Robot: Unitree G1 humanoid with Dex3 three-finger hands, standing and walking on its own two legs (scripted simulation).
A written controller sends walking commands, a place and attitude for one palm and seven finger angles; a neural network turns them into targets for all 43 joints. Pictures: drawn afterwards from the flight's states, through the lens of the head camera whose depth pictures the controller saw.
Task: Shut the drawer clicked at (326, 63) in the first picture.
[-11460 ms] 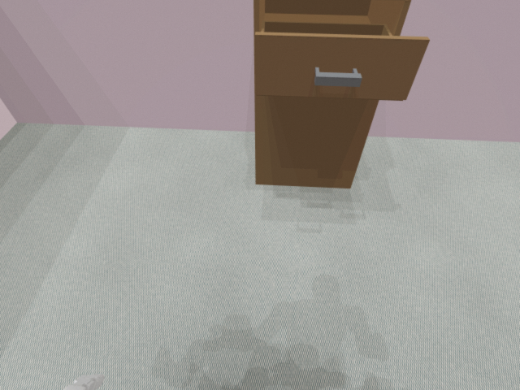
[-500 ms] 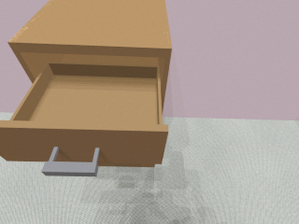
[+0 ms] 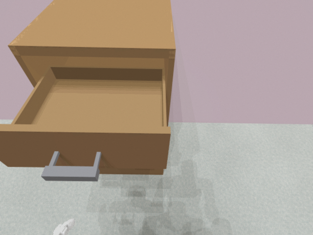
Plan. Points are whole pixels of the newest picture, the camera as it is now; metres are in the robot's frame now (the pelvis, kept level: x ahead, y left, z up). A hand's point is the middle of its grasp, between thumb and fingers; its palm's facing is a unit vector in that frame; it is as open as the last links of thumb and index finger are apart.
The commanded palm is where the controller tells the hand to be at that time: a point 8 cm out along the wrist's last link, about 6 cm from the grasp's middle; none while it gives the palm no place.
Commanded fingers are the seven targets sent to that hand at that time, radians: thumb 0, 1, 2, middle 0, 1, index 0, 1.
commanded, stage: raise the hand and make a fist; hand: left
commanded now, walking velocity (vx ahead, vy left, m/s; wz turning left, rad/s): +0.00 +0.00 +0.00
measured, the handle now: (74, 164) +0.27 +0.22 +0.04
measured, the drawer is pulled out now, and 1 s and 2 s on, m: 0.29 0.30 0.30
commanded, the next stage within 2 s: bring the fist close to the handle in 1.78 s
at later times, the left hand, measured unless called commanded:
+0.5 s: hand out of the picture +0.12 +0.17 +0.01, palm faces +0.05 -1.00 -0.07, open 4.9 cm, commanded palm +0.08 +0.23 +0.02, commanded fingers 0.00 0.90 0.90 -0.84 -0.99 -0.84 -0.99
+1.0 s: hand out of the picture +0.11 +0.18 +0.07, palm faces +0.08 -0.99 -0.08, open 3.1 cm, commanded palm +0.05 +0.23 +0.09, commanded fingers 0.00 0.90 0.90 -1.34 -1.53 -1.34 -1.53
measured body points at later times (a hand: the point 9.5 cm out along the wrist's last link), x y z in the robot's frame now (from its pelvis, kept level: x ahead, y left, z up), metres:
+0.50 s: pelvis -0.06 -0.04 -0.06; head -0.04 -0.04 +0.39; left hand +0.11 +0.22 +0.02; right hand +0.16 -0.25 -0.12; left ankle +0.00 +0.11 -0.74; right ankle -0.06 -0.12 -0.74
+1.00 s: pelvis -0.04 +0.00 -0.03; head -0.03 -0.01 +0.42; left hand +0.10 +0.23 +0.08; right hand +0.18 -0.22 -0.08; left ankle +0.00 +0.11 -0.74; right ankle -0.06 -0.12 -0.74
